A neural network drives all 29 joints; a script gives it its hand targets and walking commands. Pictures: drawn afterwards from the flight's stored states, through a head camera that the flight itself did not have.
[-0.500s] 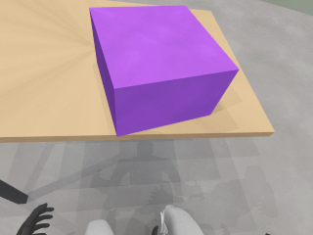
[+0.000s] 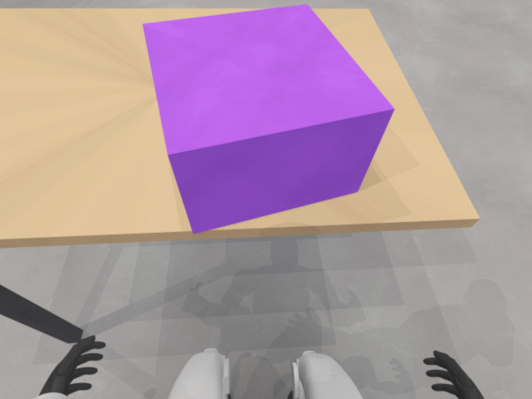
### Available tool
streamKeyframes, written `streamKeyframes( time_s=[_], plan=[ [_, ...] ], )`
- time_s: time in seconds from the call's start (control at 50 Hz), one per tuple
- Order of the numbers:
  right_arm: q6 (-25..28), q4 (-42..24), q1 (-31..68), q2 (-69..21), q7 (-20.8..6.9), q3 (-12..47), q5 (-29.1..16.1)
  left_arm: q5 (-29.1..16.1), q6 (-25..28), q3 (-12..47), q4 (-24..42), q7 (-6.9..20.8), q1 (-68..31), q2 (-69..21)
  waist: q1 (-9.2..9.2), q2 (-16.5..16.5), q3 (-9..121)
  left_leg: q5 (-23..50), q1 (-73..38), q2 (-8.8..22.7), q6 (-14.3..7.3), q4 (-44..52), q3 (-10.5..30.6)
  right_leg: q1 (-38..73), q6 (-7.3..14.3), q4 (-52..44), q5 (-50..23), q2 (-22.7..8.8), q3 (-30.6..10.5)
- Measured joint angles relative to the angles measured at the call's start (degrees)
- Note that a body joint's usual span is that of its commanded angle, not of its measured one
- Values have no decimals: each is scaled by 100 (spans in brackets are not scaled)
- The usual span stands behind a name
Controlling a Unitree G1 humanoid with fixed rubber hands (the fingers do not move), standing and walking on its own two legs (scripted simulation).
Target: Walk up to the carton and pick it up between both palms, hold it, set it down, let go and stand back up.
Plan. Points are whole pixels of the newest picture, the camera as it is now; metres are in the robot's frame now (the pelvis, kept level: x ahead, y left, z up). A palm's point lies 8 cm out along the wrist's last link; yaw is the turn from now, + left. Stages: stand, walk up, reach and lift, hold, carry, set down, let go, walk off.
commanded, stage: walk up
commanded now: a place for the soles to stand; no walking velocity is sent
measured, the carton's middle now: (254, 111) +0.48 +0.02 +0.14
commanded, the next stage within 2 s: none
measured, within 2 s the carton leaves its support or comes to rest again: neither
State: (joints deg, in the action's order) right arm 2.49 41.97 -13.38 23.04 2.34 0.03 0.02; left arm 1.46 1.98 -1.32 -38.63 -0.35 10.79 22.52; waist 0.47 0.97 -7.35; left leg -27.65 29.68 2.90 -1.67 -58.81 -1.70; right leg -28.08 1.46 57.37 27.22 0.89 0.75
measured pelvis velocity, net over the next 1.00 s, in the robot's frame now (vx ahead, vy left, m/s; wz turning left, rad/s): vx -0.03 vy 0.01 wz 0.01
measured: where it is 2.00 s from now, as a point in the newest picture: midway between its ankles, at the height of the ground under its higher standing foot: outside the picture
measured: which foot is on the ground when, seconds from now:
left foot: down 0.00-1.00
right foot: down 0.00-1.00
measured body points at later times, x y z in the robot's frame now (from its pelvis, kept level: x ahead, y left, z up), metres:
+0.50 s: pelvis -0.03 +0.02 +0.00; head +0.00 +0.02 +0.45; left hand +0.08 +0.34 -0.09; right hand +0.10 -0.28 -0.10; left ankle +0.04 +0.12 -0.68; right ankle +0.03 -0.11 -0.67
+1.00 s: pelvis -0.03 +0.01 +0.00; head -0.01 +0.01 +0.45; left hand +0.06 +0.33 -0.09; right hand +0.09 -0.29 -0.09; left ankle +0.04 +0.12 -0.67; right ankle +0.03 -0.12 -0.68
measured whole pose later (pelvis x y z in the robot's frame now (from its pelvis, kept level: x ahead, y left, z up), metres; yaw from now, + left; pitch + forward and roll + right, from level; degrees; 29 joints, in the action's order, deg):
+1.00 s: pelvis -0.03 +0.01 +0.00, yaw +1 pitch -4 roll -1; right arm 1.0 42.0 -13.3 23.6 0.6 0.0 0.0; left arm 1.5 1.2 -3.3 -39.5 0.2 16.0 22.5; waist 0.5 0.7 -7.1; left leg -26.5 29.6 0.7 -1.9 -57.8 -1.8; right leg -27.5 1.4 56.2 25.8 -0.2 -0.9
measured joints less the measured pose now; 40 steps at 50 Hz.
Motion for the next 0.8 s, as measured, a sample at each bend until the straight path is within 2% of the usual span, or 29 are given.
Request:
streamKeyframes(
  time_s=[0.14, 0.26, 0.42, 0.52, 0.64, 0.8],
  plan=[
    [-16, -1, -1, 0, -183, -1, 0, -1, -62, 1, -18, -2, 21, 2, 0, 3, 13, 261, -2, -116, 54, 92, 0, -1, 0, 7, -70, -123, 10],
    [-50, 0, -1, 0, -202, -1, 0, -1, -74, -76, -77, -2, 220, 1, 1, 17, 23, 310, -4, -69, 32, 92, 0, -3, 0, -1, -88, -77, 10],
    [-141, -1, -5, 53, -244, 0, 0, -1, -78, -67, -79, -2, 377, 1, 0, 23, 11, 386, -3, -261, -17, 124, -10, -9, 0, -6, -176, -261, -19],
    [-120, -1, -5, 41, -249, -2, 0, -1, -120, -182, -79, -3, 346, 2, 0, 38, 11, 382, -4, -216, -77, 151, -8, -4, 0, 20, 7, -123, -106],
    [-129, -1, 5, 41, -199, -1, 0, 0, -79, -225, -77, -1, 469, 0, 0, 2, 11, 387, -3, -126, -4, 152, -3, 71, -1, -114, -218, -68, -99],
    [-139, -1, 5, 64, -238, 0, 0, -1, -57, -78, -78, -2, 403, 1, 0, 48, 9, 449, -8, -230, -41, 208, -8, 64, -2, -114, -203, -168, -108]
  ],
)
